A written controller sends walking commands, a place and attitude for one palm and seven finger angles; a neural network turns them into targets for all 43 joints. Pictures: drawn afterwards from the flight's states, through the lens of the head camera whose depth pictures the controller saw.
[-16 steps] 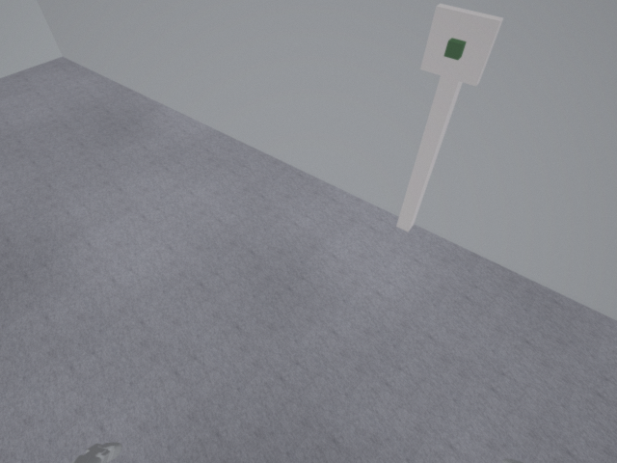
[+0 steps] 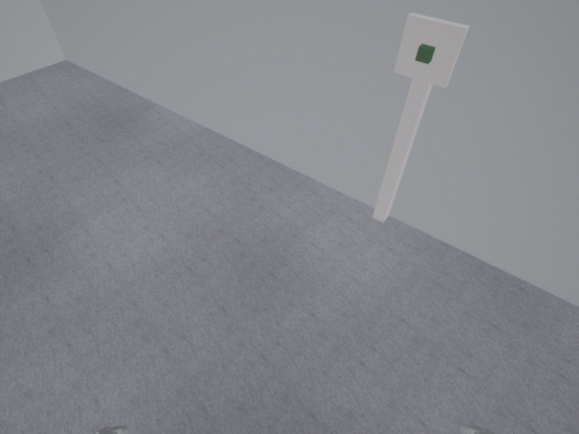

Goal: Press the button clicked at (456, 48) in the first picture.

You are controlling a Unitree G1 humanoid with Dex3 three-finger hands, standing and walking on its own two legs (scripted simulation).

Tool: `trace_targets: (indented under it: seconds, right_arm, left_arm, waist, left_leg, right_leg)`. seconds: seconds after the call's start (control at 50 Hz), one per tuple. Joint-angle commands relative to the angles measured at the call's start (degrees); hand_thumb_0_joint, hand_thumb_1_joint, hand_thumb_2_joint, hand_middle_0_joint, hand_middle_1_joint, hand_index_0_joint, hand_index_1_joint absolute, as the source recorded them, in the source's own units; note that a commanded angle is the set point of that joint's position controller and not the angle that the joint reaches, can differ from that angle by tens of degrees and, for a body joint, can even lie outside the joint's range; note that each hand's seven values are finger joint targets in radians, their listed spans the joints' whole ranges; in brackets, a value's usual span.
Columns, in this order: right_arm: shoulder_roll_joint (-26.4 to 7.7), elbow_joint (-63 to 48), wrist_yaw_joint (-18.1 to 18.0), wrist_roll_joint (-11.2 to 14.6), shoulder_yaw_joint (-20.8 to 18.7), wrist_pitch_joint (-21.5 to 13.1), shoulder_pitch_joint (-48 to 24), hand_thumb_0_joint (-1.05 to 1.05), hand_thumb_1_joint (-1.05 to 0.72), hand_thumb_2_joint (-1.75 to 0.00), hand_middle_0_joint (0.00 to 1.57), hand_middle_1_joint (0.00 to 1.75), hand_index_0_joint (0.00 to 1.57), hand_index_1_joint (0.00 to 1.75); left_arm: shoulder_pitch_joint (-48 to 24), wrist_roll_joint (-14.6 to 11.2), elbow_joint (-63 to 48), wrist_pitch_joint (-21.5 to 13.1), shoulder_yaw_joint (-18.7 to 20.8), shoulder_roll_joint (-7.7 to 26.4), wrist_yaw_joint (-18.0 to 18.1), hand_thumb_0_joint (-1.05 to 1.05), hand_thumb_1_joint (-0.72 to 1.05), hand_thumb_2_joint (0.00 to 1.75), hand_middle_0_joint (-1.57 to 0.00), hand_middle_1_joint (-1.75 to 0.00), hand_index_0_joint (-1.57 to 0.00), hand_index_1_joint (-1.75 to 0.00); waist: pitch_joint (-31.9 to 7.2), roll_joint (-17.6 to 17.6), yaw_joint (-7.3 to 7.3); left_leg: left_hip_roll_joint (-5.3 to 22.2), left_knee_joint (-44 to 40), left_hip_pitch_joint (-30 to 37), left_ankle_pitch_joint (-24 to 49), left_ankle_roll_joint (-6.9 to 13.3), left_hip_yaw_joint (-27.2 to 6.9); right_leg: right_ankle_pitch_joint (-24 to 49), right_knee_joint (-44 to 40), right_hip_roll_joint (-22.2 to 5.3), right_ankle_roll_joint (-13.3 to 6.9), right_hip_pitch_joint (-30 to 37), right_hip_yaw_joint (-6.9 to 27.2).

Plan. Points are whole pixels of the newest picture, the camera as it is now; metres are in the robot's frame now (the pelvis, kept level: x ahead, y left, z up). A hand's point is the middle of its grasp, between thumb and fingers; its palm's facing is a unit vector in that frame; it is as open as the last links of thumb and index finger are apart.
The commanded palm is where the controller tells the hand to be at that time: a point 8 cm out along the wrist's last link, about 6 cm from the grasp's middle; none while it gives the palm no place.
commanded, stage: stand and wait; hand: left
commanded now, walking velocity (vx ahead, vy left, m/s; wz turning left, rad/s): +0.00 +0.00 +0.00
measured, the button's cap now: (425, 53) +1.19 -0.35 +0.04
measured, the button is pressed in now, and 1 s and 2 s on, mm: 0 0 0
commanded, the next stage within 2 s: look at it before walking up in 0.64 s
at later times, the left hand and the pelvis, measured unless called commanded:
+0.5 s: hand out of the picture +0.06 +0.23 -0.15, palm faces -0.03 -0.94 -0.34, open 7.4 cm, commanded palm none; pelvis -0.02 -0.02 +0.00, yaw +0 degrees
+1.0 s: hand out of the picture +0.06 +0.23 -0.15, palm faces -0.03 -0.94 -0.33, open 7.4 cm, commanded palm none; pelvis -0.01 -0.02 +0.00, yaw +0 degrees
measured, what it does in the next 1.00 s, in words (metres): stands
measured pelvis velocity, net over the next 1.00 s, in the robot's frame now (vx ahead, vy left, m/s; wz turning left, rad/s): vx -0.01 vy -0.02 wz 0.00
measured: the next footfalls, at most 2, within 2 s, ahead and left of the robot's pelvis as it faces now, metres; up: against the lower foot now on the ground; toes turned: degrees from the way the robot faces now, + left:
none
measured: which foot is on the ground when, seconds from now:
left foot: down 0.00-1.00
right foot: down 0.00-1.00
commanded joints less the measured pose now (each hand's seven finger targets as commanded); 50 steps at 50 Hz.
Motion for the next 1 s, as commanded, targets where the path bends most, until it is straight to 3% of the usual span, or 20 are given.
trace_targets:
  seconds: [0.0, 0.56, 0.98]
  right_arm:
    - [-12.56, -2.88, -0.78, -0.07, -3.05, -1.28, -2.75, 0.0, -0.9, -0.9, 0.2, 0.3, 0.2, 0.3]
    - [-12.95, 1.71, -0.37, 0.09, -2.53, -0.93, -0.16, 0.0, -0.9, -0.9, 0.2, 0.3, 0.2, 0.3]
    - [-12.85, 1.82, -0.59, 0.21, -2.49, -1.13, -0.52, 0.0, -0.9, -0.9, 0.2, 0.3, 0.2, 0.3]
  left_arm:
    - [-2.33, -0.3, -3.76, -1.41, 2.64, 12.17, 0.92, 0.0, 0.9, 0.9, -0.2, -0.3, -0.2, -0.3]
    - [-2.31, -0.31, -0.34, -1.77, 2.42, 12.86, 0.64, 0.0, 0.9, 0.9, -0.2, -0.3, -0.2, -0.3]
    - [-2.23, -0.34, 0.0, -2.0, 2.45, 12.62, 0.75, 0.0, 0.9, 0.9, -0.2, -0.3, -0.2, -0.3]
  waist:
    - [-4.36, 0.77, -0.39]
    - [-1.4, -0.15, -0.46]
    - [-3.59, 0.08, -0.48]
  left_leg:
    - [7.48, -4.4, 0.8, 13.71, 1.51, -5.14]
    - [7.53, -7.15, -0.77, 5.34, 0.58, -5.98]
    - [8.27, -6.91, 1.36, 11.27, 0.47, -5.72]
  right_leg:
    - [12.8, -3.73, -5.02, -2.87, 0.89, 3.82]
    - [2.94, -8.76, -5.31, -3.31, -1.41, 6.35]
    - [11.57, -7.6, -5.47, -3.21, 1.12, 5.29]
